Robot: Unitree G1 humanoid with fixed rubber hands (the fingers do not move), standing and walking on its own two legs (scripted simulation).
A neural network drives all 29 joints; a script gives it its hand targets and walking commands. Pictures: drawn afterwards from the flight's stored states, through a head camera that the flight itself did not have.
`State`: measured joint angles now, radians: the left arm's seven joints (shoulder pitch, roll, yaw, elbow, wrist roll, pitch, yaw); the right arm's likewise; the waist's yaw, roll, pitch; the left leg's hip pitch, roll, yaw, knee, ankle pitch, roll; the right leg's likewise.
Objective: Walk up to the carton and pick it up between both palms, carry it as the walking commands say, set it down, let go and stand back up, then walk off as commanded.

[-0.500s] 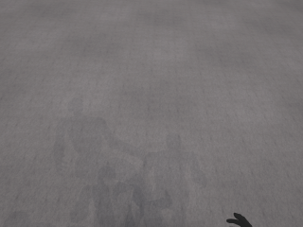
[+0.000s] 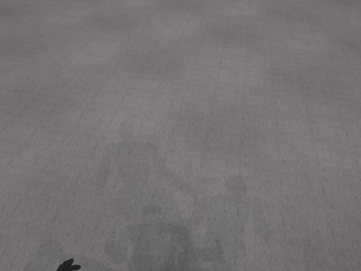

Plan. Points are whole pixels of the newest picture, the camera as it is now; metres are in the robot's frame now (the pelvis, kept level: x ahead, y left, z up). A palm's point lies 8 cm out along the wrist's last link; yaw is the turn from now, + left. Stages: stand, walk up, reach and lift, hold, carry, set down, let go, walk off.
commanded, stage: walk up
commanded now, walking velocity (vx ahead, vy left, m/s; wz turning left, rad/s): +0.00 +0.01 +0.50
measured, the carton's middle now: out of the picture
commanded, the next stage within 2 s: none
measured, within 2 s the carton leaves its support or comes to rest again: neither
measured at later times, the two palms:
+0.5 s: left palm out of the picture +0.00 +0.32 -0.13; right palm (267, 261) +0.17 -0.20 -0.09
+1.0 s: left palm out of the picture -0.10 +0.29 -0.10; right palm (246, 252) +0.20 -0.17 -0.12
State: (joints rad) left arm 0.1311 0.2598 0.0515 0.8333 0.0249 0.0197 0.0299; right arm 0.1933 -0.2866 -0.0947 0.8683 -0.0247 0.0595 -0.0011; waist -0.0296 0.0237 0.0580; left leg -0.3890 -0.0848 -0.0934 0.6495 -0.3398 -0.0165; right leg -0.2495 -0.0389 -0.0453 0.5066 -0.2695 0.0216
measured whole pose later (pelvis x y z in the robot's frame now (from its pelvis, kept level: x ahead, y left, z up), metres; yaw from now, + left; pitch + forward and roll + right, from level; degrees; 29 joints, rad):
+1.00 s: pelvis -0.02 +0.01 +0.01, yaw +32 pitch +1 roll +2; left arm 0.21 0.26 0.06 0.86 0.03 0.01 0.02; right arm 0.16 -0.29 -0.06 0.88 -0.01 0.08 0.05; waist 0.00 0.02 0.06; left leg -0.42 0.02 0.03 0.88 -0.41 -0.07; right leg -0.21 -0.13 -0.18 0.47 -0.26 0.01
